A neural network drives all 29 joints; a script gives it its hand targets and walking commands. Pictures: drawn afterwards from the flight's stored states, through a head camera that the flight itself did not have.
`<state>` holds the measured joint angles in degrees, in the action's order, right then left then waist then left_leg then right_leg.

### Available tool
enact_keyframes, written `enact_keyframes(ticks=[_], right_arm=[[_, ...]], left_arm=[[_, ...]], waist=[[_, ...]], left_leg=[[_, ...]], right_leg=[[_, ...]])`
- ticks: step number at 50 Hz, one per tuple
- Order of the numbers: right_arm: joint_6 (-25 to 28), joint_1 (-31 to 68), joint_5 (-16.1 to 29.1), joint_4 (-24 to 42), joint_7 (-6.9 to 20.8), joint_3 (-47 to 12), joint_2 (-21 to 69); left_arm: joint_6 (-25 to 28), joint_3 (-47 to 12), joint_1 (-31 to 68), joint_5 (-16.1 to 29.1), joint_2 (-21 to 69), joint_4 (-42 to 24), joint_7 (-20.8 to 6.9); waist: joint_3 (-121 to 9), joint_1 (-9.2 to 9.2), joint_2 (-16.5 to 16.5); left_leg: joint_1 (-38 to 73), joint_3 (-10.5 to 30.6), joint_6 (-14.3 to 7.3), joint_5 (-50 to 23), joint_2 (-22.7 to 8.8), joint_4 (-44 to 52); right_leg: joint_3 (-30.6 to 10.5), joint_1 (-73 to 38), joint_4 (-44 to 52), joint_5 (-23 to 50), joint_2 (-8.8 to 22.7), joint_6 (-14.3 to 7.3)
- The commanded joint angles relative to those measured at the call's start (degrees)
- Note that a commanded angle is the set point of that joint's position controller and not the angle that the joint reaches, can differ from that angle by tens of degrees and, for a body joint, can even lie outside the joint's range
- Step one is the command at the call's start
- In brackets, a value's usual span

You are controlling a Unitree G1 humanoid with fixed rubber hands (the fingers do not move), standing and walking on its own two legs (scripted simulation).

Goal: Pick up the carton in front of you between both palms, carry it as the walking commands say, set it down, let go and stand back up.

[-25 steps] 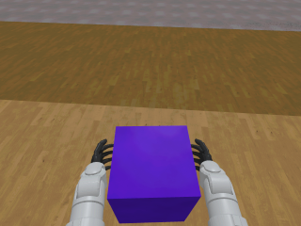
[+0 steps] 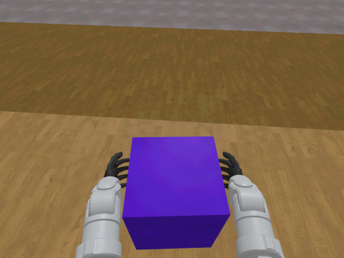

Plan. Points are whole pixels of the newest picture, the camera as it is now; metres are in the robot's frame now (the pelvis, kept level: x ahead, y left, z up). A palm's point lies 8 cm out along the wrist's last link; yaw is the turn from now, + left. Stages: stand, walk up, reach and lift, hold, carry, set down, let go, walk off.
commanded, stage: reach and lift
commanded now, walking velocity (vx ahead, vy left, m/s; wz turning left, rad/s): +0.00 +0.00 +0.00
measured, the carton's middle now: (173, 195) +0.30 +0.00 -0.05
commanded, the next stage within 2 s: hold in 0.54 s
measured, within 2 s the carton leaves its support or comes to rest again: neither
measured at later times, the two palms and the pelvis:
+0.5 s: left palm (111, 179) +0.30 +0.15 +0.04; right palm (235, 177) +0.30 -0.15 +0.04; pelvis +0.02 +0.00 +0.00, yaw +0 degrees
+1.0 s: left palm (109, 179) +0.29 +0.15 +0.06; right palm (237, 177) +0.29 -0.15 +0.05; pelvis +0.00 +0.00 +0.00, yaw +0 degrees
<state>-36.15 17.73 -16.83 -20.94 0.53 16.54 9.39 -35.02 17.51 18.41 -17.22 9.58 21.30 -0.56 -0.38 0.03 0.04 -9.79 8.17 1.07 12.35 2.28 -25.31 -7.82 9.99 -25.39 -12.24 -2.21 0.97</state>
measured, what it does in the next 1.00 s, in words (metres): stands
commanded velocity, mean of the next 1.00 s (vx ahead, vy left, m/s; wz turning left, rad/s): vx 0.00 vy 0.00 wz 0.00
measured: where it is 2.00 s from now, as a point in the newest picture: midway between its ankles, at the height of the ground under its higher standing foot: (169, 246)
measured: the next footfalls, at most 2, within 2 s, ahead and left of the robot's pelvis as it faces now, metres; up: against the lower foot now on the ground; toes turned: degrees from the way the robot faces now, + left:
left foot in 1.66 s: +0.27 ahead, +0.12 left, +0.00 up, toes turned +10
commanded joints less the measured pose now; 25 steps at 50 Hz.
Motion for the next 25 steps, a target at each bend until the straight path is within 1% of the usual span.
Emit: enact_keyframes(ticks=[1,8,14,19,25], right_arm=[[1.56,30.09,13.87,1.00,13.79,-32.56,54.30],[0.49,26.89,14.72,3.73,13.58,-33.62,53.85],[-0.38,24.72,15.23,5.85,13.44,-34.31,53.38],[-1.04,24.00,15.54,7.20,13.42,-34.70,53.01],[-1.78,24.45,15.70,8.01,13.52,-34.83,52.64]], left_arm=[[0.30,-32.53,27.24,13.35,54.76,1.43,-14.40],[-0.72,-33.53,24.16,14.26,54.21,-1.46,-14.16],[-1.62,-34.41,22.16,14.95,53.86,-3.59,-13.98],[-2.32,-34.92,21.44,15.32,53.69,-4.98,-13.84],[-3.10,-35.07,21.74,15.51,53.62,-5.77,-13.77]], waist=[[-15.07,-0.03,-0.16],[-15.38,-0.03,-0.10],[-15.05,0.06,-0.05],[-14.45,0.05,0.05],[-13.66,0.01,0.19]], left_leg=[[3.93,-4.88,-0.09,-7.10,3.37,4.54],[5.78,-4.65,0.14,-11.58,3.59,5.21],[6.98,-4.45,0.33,-14.15,3.68,5.74],[7.60,-4.31,0.40,-14.79,3.70,6.11],[7.83,-4.19,0.40,-13.95,3.65,6.43]], right_leg=[[4.55,-5.34,4.49,6.76,-3.19,-0.01],[4.32,-7.30,5.13,11.40,-3.35,0.27],[4.14,-8.44,5.65,13.95,-3.50,0.35],[4.09,-8.83,5.98,14.40,-3.63,0.35],[4.14,-8.76,6.24,13.27,-3.72,0.27]])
